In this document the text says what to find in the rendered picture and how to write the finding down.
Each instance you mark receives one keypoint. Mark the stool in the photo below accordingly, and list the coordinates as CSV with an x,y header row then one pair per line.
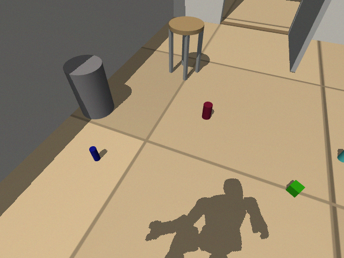
x,y
186,26

